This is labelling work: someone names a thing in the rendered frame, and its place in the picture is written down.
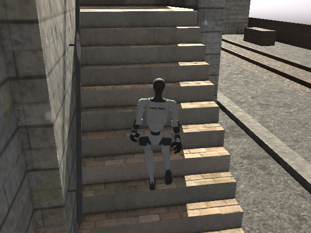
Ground stairs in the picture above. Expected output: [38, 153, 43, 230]
[78, 11, 244, 233]

